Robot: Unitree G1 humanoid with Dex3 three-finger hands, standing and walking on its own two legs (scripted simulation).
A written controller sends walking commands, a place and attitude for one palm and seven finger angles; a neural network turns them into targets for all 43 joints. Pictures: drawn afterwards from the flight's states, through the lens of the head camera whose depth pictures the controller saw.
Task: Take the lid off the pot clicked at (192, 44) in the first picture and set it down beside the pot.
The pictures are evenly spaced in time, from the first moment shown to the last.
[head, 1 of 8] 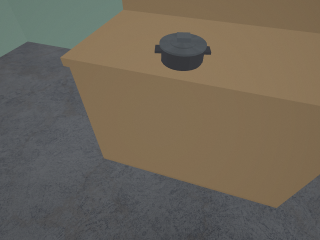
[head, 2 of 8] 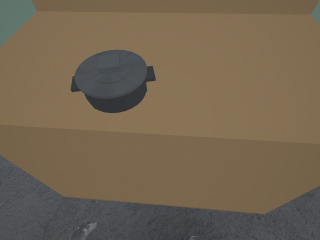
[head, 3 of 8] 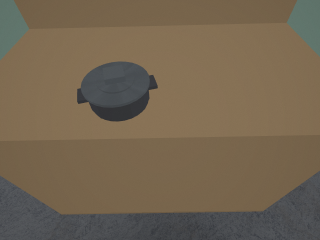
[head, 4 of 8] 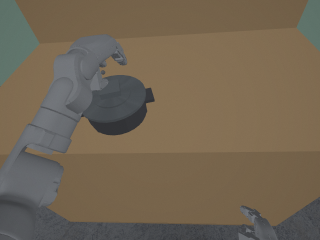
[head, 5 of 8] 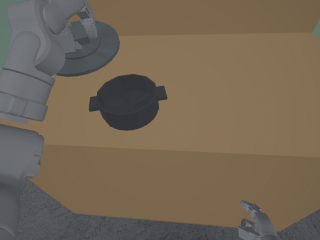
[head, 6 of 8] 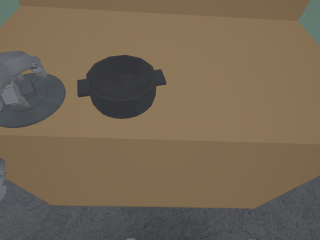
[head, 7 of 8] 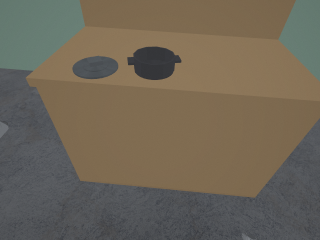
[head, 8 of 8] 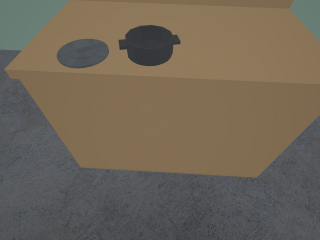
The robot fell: no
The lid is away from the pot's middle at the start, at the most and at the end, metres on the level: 0.00 0.25 0.25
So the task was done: yes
